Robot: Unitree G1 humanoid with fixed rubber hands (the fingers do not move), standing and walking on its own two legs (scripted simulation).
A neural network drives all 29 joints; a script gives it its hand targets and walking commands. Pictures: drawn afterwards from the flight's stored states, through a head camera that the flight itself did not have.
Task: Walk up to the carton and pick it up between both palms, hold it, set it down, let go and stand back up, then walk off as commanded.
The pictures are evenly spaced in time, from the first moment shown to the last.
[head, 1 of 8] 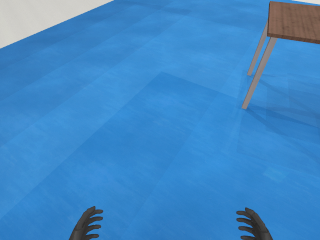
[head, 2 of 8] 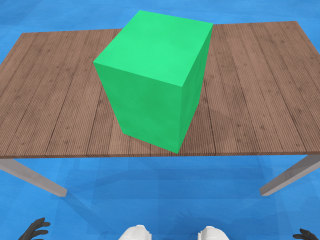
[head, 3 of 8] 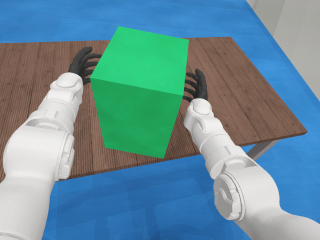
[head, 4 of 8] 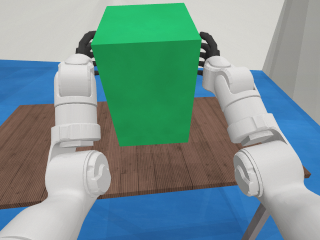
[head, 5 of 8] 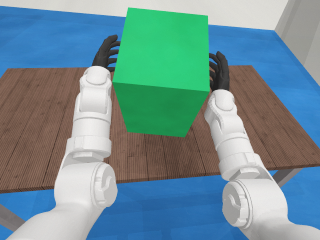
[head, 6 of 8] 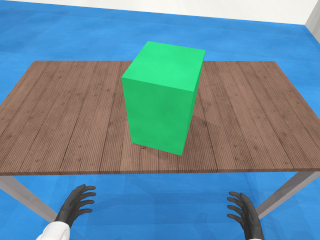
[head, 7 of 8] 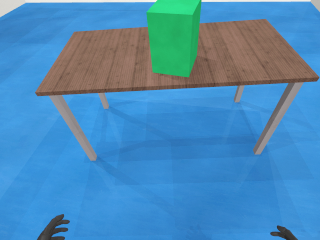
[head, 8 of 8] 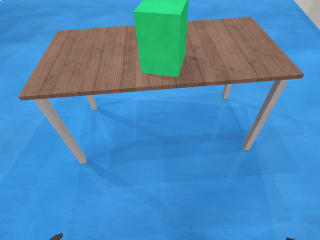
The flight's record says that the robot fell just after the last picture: no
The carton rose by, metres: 0.28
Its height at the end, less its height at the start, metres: +0.00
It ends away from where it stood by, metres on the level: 0.05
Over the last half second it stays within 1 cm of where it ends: yes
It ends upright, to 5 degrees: yes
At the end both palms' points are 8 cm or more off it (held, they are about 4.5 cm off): yes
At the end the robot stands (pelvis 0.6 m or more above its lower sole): yes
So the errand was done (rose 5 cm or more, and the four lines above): yes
